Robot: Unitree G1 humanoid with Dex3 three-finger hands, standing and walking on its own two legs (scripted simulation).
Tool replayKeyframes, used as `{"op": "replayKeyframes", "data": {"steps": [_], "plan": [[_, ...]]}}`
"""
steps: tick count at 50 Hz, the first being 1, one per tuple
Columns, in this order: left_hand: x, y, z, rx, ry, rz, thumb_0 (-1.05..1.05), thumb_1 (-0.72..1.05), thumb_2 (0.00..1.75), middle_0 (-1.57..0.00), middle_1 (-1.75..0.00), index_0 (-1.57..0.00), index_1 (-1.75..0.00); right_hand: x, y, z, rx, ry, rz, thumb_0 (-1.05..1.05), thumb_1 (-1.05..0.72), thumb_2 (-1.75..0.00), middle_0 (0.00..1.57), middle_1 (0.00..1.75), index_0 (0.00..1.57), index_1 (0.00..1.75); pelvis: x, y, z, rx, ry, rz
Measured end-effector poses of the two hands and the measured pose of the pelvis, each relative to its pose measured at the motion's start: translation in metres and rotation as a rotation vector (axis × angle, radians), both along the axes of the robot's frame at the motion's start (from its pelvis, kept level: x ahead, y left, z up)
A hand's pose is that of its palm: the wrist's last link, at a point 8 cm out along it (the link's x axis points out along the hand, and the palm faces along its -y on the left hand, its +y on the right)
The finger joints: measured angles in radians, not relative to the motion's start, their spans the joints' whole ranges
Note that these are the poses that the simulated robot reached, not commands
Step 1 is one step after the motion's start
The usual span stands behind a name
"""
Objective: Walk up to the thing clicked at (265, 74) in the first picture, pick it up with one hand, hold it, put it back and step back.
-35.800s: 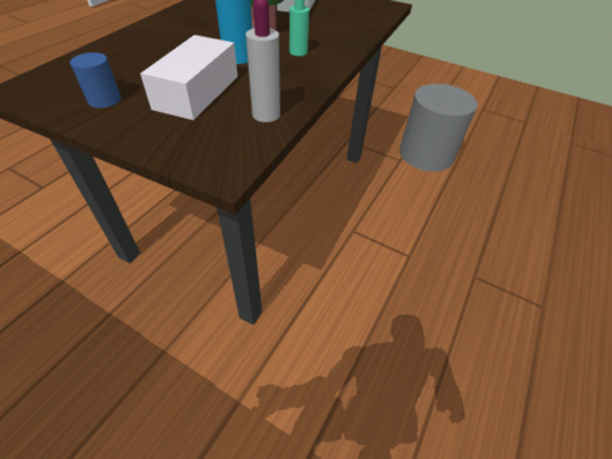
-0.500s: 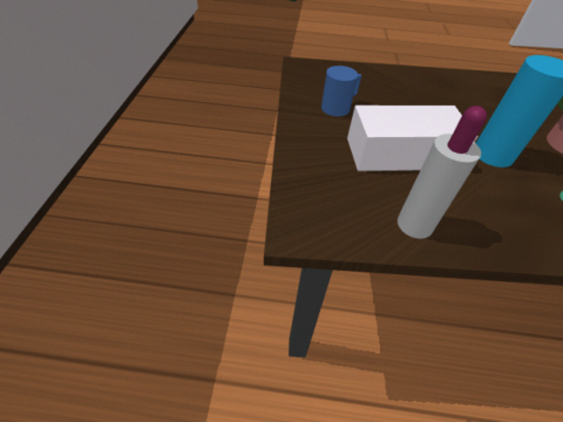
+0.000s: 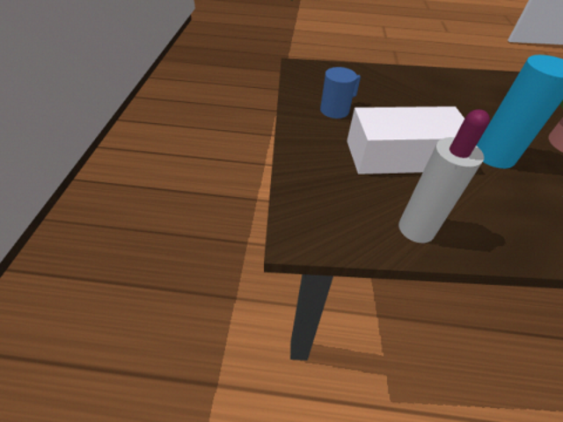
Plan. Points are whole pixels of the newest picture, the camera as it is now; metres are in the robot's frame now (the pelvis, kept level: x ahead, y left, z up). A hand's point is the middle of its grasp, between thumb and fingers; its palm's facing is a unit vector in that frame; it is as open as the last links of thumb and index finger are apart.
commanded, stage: home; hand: right
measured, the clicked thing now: (443, 180) +0.46 -0.26 +0.09
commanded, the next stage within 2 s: stand in 0.10 s
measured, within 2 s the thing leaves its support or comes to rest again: neither
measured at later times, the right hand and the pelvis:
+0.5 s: hand out of the picture +0.06 -0.26 -0.16, palm faces -0.03 +0.94 -0.35, open 13.1 cm; pelvis +0.00 +0.00 +0.00, yaw +0 degrees
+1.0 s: hand out of the picture +0.07 -0.26 -0.16, palm faces -0.03 +0.94 -0.35, open 7.4 cm; pelvis +0.00 +0.00 +0.00, yaw -1 degrees
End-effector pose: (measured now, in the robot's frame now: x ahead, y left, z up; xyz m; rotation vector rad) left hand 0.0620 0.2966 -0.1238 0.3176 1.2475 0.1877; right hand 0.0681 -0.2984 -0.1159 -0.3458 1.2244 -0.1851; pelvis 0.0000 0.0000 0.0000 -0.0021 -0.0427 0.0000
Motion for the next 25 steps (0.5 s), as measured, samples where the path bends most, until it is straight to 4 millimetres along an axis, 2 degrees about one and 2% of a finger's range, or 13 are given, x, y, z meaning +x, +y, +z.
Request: {"op": "replayKeyframes", "data": {"steps": [15,19,25], "plan": [[0.0002,-0.0011,0.0000,-0.001,0.003,-0.002,0.01,0.90,0.90,-0.20,-0.30,-0.21,-0.30,-0.0067,-0.0016,-0.0003,-0.001,0.010,-0.018,0.00,0.49,-0.10,0.09,0.09,0.09,0.10,0.0000,-0.0003,0.0004,0.001,-0.003,-0.006],[0.0000,-0.0011,0.0004,0.000,0.001,-0.003,0.01,0.90,0.89,-0.20,-0.30,-0.21,-0.30,-0.0081,-0.0016,-0.0005,0.000,0.010,-0.019,0.00,0.34,-0.24,0.14,0.17,0.14,0.18,-0.0007,-0.0001,0.0004,0.001,-0.004,-0.007],[-0.0012,-0.0006,0.0013,0.002,0.000,-0.004,0.01,0.90,0.89,-0.20,-0.30,-0.21,-0.30,-0.0101,-0.0008,-0.0013,0.004,0.009,-0.020,0.00,-0.02,-0.58,0.18,0.25,0.18,0.26,-0.0017,-0.0001,0.0004,0.002,-0.004,-0.009]]}}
